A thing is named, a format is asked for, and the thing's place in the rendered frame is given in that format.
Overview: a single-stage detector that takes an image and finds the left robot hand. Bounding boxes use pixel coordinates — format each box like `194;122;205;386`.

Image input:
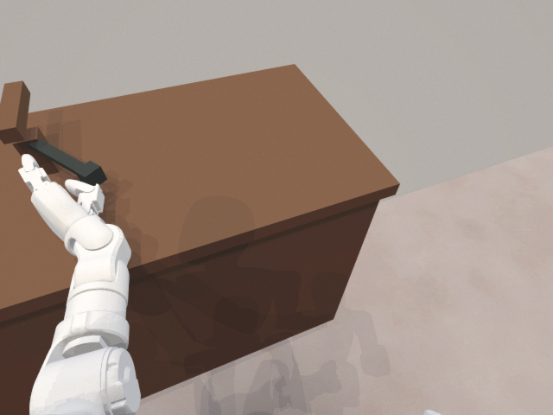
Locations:
18;154;105;241

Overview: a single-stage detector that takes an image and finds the left robot forearm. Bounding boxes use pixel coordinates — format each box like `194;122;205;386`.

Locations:
29;215;131;415

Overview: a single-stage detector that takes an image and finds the counter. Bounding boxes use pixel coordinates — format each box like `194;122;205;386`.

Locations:
0;64;400;415

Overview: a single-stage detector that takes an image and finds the robot left upper arm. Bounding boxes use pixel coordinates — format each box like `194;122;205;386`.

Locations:
32;347;141;415

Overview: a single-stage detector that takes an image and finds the tap lever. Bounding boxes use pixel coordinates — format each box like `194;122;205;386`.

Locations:
28;139;107;186

